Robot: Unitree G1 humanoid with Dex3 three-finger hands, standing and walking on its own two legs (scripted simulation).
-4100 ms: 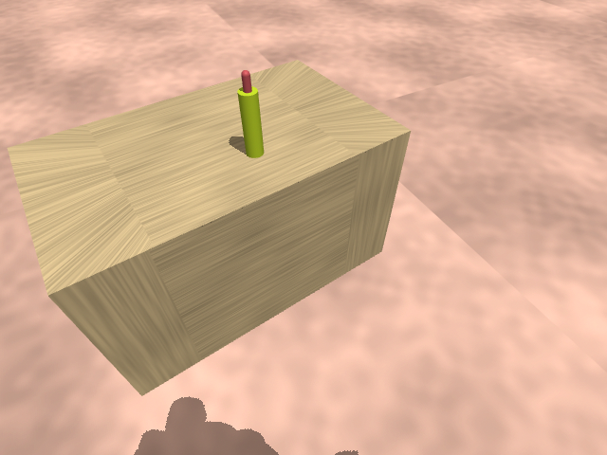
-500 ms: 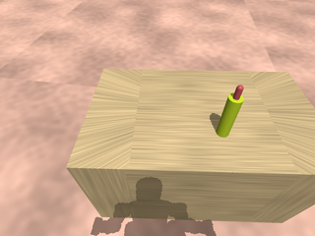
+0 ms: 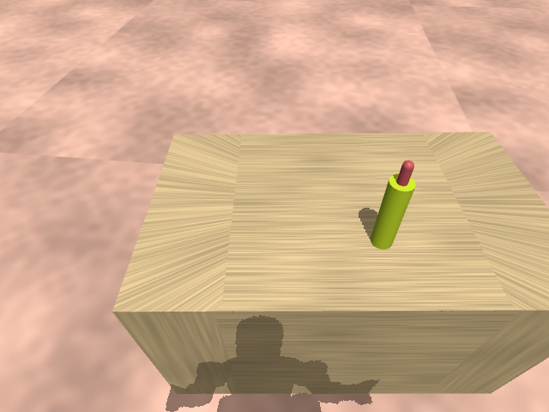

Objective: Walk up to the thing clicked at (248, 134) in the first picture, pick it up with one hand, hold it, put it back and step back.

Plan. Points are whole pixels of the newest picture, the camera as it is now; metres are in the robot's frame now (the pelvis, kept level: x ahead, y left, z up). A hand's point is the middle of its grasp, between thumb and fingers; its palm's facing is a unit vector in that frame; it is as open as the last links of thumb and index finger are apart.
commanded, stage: walk up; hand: right
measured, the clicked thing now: (393, 206) +0.55 -0.24 -0.06
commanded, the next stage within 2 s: stand in 0.58 s
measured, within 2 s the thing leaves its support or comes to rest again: neither
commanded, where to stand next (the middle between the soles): +0.07 -0.01 m, yaw -1 degrees
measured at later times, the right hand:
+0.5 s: hand out of the picture +0.07 -0.26 -0.16, palm faces +0.03 +0.95 -0.32, open 7.4 cm
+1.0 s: hand out of the picture +0.07 -0.26 -0.15, palm faces +0.00 +0.95 -0.32, open 7.4 cm
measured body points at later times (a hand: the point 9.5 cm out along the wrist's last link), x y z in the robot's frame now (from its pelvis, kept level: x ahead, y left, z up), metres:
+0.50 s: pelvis +0.00 +0.00 +0.00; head +0.01 -0.01 +0.45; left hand +0.10 +0.30 -0.13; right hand +0.07 -0.31 -0.13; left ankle -0.02 +0.11 -0.74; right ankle +0.02 -0.14 -0.74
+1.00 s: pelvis +0.00 -0.01 +0.01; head +0.00 -0.01 +0.45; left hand +0.08 +0.29 -0.12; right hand +0.07 -0.31 -0.13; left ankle -0.02 +0.11 -0.74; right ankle +0.02 -0.14 -0.74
